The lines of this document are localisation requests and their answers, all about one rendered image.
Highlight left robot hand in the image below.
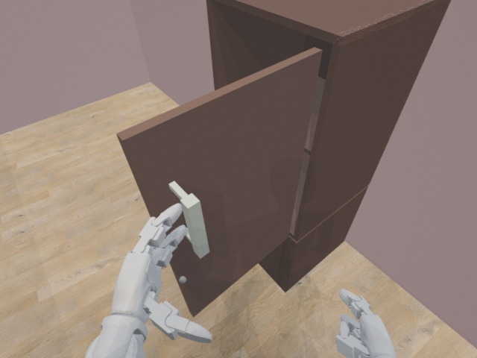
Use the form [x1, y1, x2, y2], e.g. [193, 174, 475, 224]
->
[111, 203, 212, 343]

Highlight cupboard door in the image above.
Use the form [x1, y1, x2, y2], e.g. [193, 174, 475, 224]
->
[116, 47, 323, 317]

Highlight right robot hand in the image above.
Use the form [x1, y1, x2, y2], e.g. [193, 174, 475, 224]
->
[336, 289, 397, 358]

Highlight left robot forearm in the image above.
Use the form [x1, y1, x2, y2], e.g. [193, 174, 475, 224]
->
[85, 313, 148, 358]

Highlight handle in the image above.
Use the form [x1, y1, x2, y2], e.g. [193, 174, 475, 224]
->
[169, 181, 209, 259]

